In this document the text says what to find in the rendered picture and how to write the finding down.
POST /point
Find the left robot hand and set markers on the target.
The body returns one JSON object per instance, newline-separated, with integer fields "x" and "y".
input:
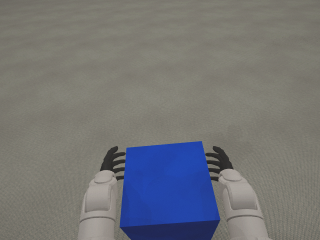
{"x": 108, "y": 162}

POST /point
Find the robot left forearm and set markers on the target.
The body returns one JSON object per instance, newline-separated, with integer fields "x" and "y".
{"x": 98, "y": 211}

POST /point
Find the carton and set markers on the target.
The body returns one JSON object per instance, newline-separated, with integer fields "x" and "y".
{"x": 168, "y": 193}

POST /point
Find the right robot hand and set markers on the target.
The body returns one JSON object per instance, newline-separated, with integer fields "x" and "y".
{"x": 223, "y": 162}

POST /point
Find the robot right forearm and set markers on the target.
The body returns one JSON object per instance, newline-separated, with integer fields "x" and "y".
{"x": 242, "y": 210}

